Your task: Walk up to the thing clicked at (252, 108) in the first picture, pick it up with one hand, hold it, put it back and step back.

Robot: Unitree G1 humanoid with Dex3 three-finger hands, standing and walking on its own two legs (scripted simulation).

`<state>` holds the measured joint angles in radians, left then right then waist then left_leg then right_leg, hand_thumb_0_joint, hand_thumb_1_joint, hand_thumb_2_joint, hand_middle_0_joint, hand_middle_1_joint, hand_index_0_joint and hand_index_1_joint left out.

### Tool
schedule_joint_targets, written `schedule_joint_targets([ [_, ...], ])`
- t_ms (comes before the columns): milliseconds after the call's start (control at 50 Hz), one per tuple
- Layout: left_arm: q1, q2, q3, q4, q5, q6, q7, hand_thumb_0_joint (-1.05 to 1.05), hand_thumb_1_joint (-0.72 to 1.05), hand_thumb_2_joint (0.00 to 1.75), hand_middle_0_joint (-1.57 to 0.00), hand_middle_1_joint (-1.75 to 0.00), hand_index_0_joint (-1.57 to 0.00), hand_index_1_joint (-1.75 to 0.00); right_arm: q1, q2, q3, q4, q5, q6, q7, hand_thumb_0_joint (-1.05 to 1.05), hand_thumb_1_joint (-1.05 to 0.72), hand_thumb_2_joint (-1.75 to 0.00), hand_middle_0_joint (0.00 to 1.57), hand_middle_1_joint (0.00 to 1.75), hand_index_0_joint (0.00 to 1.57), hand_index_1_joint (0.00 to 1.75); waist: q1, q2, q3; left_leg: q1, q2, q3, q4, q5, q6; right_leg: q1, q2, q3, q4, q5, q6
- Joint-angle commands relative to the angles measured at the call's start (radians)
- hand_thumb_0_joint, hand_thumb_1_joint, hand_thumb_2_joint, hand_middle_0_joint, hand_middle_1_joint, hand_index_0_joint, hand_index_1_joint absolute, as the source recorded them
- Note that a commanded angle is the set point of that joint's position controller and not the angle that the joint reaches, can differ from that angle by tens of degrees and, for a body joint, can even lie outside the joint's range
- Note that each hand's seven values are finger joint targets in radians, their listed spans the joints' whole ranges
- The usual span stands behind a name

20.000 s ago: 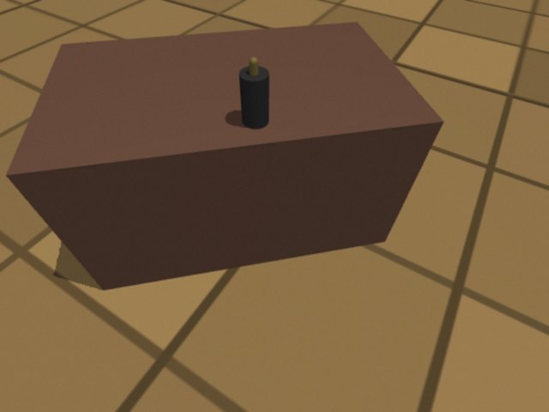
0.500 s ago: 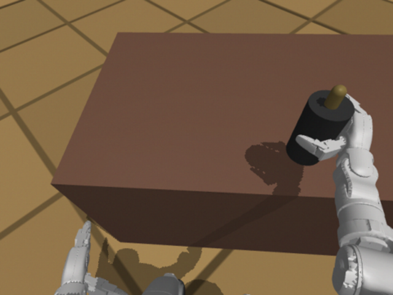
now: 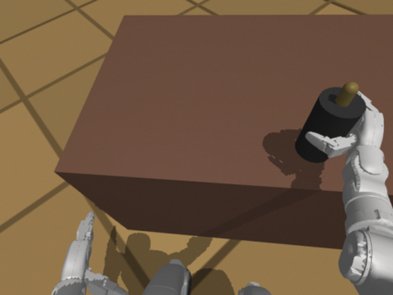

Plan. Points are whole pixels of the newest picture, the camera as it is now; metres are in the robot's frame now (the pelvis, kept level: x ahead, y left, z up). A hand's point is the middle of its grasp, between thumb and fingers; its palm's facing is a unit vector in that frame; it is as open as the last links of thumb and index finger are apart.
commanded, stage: lower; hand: right
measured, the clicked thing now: (329, 121) +0.45 -0.20 +0.07
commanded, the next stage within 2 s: loosen in 0.64 s
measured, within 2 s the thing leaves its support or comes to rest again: rests again in 0.54 s
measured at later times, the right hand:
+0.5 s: hand (325, 131) +0.47 -0.22 +0.02, palm faces +0.21 +0.98 -0.01, open 11.1 cm
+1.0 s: hand (326, 135) +0.46 -0.22 +0.00, palm faces +0.22 +0.98 -0.01, open 11.0 cm
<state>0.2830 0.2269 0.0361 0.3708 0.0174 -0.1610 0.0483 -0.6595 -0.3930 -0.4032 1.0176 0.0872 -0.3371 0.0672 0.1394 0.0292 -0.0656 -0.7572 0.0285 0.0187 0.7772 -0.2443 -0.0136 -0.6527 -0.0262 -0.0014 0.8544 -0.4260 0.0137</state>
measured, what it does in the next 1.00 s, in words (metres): stands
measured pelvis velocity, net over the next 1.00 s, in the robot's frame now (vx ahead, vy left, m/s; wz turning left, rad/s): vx -0.01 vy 0.00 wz -0.01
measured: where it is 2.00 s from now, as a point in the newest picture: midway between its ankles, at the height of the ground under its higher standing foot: outside the picture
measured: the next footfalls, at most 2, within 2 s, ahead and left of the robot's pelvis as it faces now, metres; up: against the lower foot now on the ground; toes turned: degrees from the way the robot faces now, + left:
none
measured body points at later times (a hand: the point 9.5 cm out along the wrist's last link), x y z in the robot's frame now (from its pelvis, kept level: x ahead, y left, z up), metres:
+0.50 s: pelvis +0.00 +0.00 -0.03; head +0.10 -0.03 +0.41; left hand +0.15 +0.26 -0.05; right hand +0.45 -0.27 +0.02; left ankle +0.08 +0.13 -0.70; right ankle -0.01 -0.13 -0.70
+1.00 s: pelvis -0.01 +0.00 -0.04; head +0.10 -0.03 +0.40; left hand +0.15 +0.27 -0.05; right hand +0.45 -0.27 +0.01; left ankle +0.08 +0.13 -0.70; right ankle -0.01 -0.13 -0.70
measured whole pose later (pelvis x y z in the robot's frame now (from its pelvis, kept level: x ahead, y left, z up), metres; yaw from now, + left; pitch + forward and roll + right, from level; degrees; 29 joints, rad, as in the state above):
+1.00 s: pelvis -0.01 +0.00 -0.04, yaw +0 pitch +19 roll +1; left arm 0.38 0.26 0.04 0.11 0.05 -0.13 0.02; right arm -0.70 -0.43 -0.46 1.06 0.06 -0.44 0.08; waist 0.17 0.03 -0.10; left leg -1.00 0.03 0.03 1.00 -0.33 -0.01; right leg -0.90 -0.03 0.02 1.10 -0.52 0.01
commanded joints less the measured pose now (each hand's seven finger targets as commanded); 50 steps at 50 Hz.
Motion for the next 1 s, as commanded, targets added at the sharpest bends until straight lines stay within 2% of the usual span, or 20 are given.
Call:
schedule_joint_targets([
  [0, -0.006, 0.142, 0.072, -0.185, 0.007, -0.050, 0.014, 0.00, -0.57, 0.07, -0.05, -0.05, -0.04, -0.06, -0.578, -0.310, -0.059, -0.332, 0.025, -0.150, 0.002, 0.00, 0.02, -1.30, 1.22, 1.43, 1.29, 1.43, -0.005, -0.161, -0.547, 0.297, -0.021, -0.010, -0.011, 0.185, 0.023, 0.115, 0.026, 0.011, -0.069, 0.284, -0.006],
  [80, -0.002, 0.128, 0.036, -0.220, 0.016, -0.054, 0.012, 0.00, -0.58, 0.08, -0.06, -0.05, -0.04, -0.07, -0.548, -0.281, -0.047, -0.300, 0.022, -0.169, -0.004, 0.00, 0.02, -1.32, 1.24, 1.45, 1.30, 1.45, -0.004, -0.143, -0.546, 0.271, -0.027, -0.005, 0.007, 0.162, 0.021, 0.083, 0.025, 0.017, -0.046, 0.262, -0.007],
  [120, 0.026, 0.148, 0.066, -0.233, 0.019, -0.048, 0.013, 0.00, -0.58, 0.08, -0.06, -0.05, -0.04, -0.07, -0.573, -0.332, -0.068, -0.327, 0.010, -0.181, -0.009, 0.00, -0.01, -1.32, 1.24, 1.44, 1.30, 1.44, 0.000, -0.182, -0.582, 0.275, -0.024, -0.012, 0.020, 0.178, 0.022, 0.085, 0.030, 0.010, -0.027, 0.277, -0.007],
  [140, 0.014, 0.157, 0.068, -0.263, 0.017, -0.051, 0.011, 0.00, -0.57, 0.08, -0.06, -0.05, -0.04, -0.07, -0.464, -0.228, -0.007, -0.179, 0.011, -0.163, 0.002, 0.00, 0.00, -1.32, 1.24, 1.44, 1.31, 1.44, 0.022, -0.122, -0.552, 0.256, -0.032, 0.004, 0.021, 0.184, 0.018, 0.085, 0.026, 0.018, -0.025, 0.291, -0.007],
  [180, 0.057, 0.157, 0.060, -0.242, 0.024, -0.040, 0.007, 0.00, -0.57, 0.07, -0.06, -0.05, -0.04, -0.07, -0.569, -0.334, -0.063, -0.321, 0.004, -0.189, -0.005, 0.00, -0.03, -1.35, 1.26, 1.47, 1.32, 1.47, 0.005, -0.223, -0.589, 0.219, -0.031, -0.003, 0.045, 0.191, 0.027, 0.107, 0.022, 0.021, -0.011, 0.355, 0.004],
  [300, 0.063, 0.165, 0.078, -0.266, 0.025, -0.039, -0.003, 0.00, -0.57, 0.07, -0.05, -0.05, -0.04, -0.06, -0.503, -0.232, -0.043, -0.200, 0.015, -0.184, 0.000, 0.00, 0.01, -1.35, 1.26, 1.47, 1.32, 1.47, 0.029, -0.165, -0.512, 0.139, -0.040, 0.019, 0.069, 0.135, 0.030, 0.057, 0.011, 0.042, -0.002, 0.323, 0.008],
  [320, 0.062, 0.159, 0.068, -0.288, 0.026, -0.036, -0.005, 0.00, -0.57, 0.07, -0.05, -0.05, -0.04, -0.06, -0.516, -0.271, -0.058, -0.222, 0.010, -0.188, 0.000, 0.00, -0.01, -1.35, 1.26, 1.47, 1.32, 1.47, 0.010, -0.171, -0.518, 0.150, -0.035, 0.012, 0.064, 0.118, 0.027, 0.043, 0.017, 0.029, 0.004, 0.274, 0.002],
  [360, 0.044, 0.194, 0.100, -0.355, 0.024, -0.039, -0.001, 0.00, -0.57, 0.06, -0.05, -0.05, -0.04, -0.06, -0.559, -0.307, -0.069, -0.277, 0.001, -0.195, -0.002, 0.00, -0.01, -1.35, 1.25, 1.47, 1.32, 1.47, 0.014, -0.145, -0.568, 0.190, -0.033, 0.010, 0.074, 0.132, 0.025, 0.040, 0.018, 0.028, 0.010, 0.259, -0.001],
  [420, 0.093, 0.149, 0.066, -0.316, 0.025, -0.032, -0.010, 0.00, -0.56, 0.06, -0.05, -0.05, -0.04, -0.06, -0.492, -0.247, -0.047, -0.196, 0.000, -0.192, 0.005, 0.00, -0.01, -1.33, 1.24, 1.45, 1.30, 1.45, 0.017, -0.144, -0.508, 0.160, -0.034, 0.012, 0.089, 0.120, 0.027, -0.004, 0.020, 0.029, 0.017, 0.253, 0.001],
  [480, 0.096, 0.196, 0.103, -0.363, 0.027, -0.032, -0.007, 0.00, -0.57, 0.06, -0.05, -0.04, -0.04, -0.06, -0.517, -0.317, -0.092, -0.259, 0.003, -0.203, 0.010, 0.00, -0.02, -1.33, 1.25, 1.45, 1.31, 1.45, 0.013, -0.179, -0.616, 0.181, -0.032, 0.006, 0.117, 0.197, 0.029, 0.045, 0.019, 0.027, 0.050, 0.359, 0.007],
  [520, 0.134, 0.169, 0.083, -0.324, 0.031, -0.026, -0.012, 0.00, -0.57, 0.06, -0.05, -0.05, -0.04, -0.06, -0.502, -0.284, -0.073, -0.231, 0.002, -0.198, 0.016, 0.00, -0.01, -1.34, 1.26, 1.47, 1.33, 1.47, 0.013, -0.192, -0.570, 0.167, -0.031, 0.003, 0.123, 0.206, 0.030, 0.020, 0.021, 0.022, 0.061, 0.371, 0.009],
  [560, 0.075, 0.194, 0.107, -0.392, 0.026, -0.030, -0.010, 0.00, -0.57, 0.06, -0.05, -0.04, -0.04, -0.06, -0.534, -0.309, -0.087, -0.261, 0.000, -0.206, 0.012, 0.00, 0.00, -1.36, 1.27, 1.48, 1.33, 1.48, 0.018, -0.165, -0.600, 0.197, -0.030, 0.003, 0.121, 0.194, 0.027, 0.000, 0.024, 0.023, 0.060, 0.320, 0.003],
  [620, 0.095, 0.171, 0.086, -0.384, 0.029, -0.022, -0.011, 0.00, -0.57, 0.06, -0.05, -0.04, -0.04, -0.06, -0.538, -0.314, -0.100, -0.262, 0.001, -0.218, 0.005, 0.00, -0.02, -1.34, 1.26, 1.47, 1.32, 1.47, 0.018, -0.162, -0.551, 0.172, -0.028, -0.004, 0.123, 0.132, 0.028, -0.054, 0.025, 0.019, 0.061, 0.226, -0.003],
  [660, 0.102, 0.146, 0.064, -0.363, 0.027, -0.028, -0.014, 0.00, -0.57, 0.06, -0.05, -0.04, -0.04, -0.05, -0.423, -0.212, -0.048, -0.119, 0.002, -0.202, 0.020, 0.00, -0.01, -1.33, 1.26, 1.46, 1.32, 1.46, 0.036, -0.123, -0.496, 0.134, -0.032, 0.005, 0.122, 0.128, 0.025, -0.066, 0.023, 0.022, 0.067, 0.223, -0.005],
  [700, 0.096, 0.186, 0.094, -0.415, 0.030, -0.027, -0.007, 0.00, -0.57, 0.06, -0.05, -0.04, -0.04, -0.06, -0.542, -0.331, -0.098, -0.262, -0.007, -0.220, 0.018, 0.00, -0.01, -1.34, 1.26, 1.47, 1.32, 1.47, 0.033, -0.182, -0.612, 0.170, -0.025, -0.009, 0.136, 0.167, 0.025, -0.031, 0.024, 0.016, 0.084, 0.249, -0.004],
  [740, 0.127, 0.179, 0.092, -0.396, 0.032, -0.021, -0.009, 0.00, -0.57, 0.06, -0.06, -0.05, -0.05, -0.06, -0.481, -0.276, -0.064, -0.176, -0.012, -0.203, 0.025, 0.00, 0.05, -1.34, 1.25, 1.46, 1.32, 1.46, 0.045, -0.161, -0.544, 0.152, -0.028, -0.001, 0.138, 0.168, 0.024, -0.055, 0.025, 0.016, 0.085, 0.260, -0.001],
  [820, 0.134, 0.201, 0.113, -0.411, 0.029, -0.017, -0.008, 0.00, -0.52, 0.03, -0.05, -0.05, -0.06, -0.04, -0.519, -0.296, -0.078, -0.226, -0.006, -0.199, 0.020, 0.00, 0.15, -1.02, 1.15, 1.20, 1.20, 1.20, 0.046, -0.188, -0.547, 0.102, -0.033, 0.011, 0.136, 0.121, 0.027, -0.017, 0.018, 0.030, 0.073, 0.257, 0.002],
  [880, 0.119, 0.182, 0.098, -0.419, 0.026, -0.019, -0.014, 0.00, -0.52, 0.03, -0.05, -0.05, -0.06, -0.03, -0.506, -0.277, -0.073, -0.197, -0.004, -0.194, 0.018, 0.00, 0.20, -0.85, 1.12, 1.07, 1.16, 1.07, 0.039, -0.125, -0.479, 0.106, -0.031, 0.008, 0.118, 0.045, 0.020, -0.088, 0.023, 0.025, 0.061, 0.123, -0.010],
  [900, 0.113, 0.178, 0.090, -0.432, 0.028, -0.021, -0.014, 0.00, -0.52, 0.03, -0.05, -0.05, -0.06, -0.03, -0.536, -0.293, -0.079, -0.237, -0.002, -0.202, 0.017, 0.00, 0.23, -0.79, 1.12, 1.03, 1.15, 1.03, 0.039, -0.155, -0.517, 0.130, -0.025, -0.004, 0.121, 0.042, 0.020, -0.104, 0.025, 0.019, 0.066, 0.104, -0.011],
  [980, 0.127, 0.186, 0.097, -0.432, 0.029, -0.024, -0.009, 0.00, -0.53, 0.04, -0.05, -0.05, -0.06, -0.04, -0.521, -0.275, -0.066, -0.231, -0.003, -0.192, 0.021, 0.00, 0.39, -0.55, 1.07, 0.85, 1.09, 0.85, 0.039, -0.163, -0.545, 0.115, -0.030, 0.003, 0.131, 0.067, 0.022, -0.067, 0.025, 0.022, 0.073, 0.149, -0.007],
])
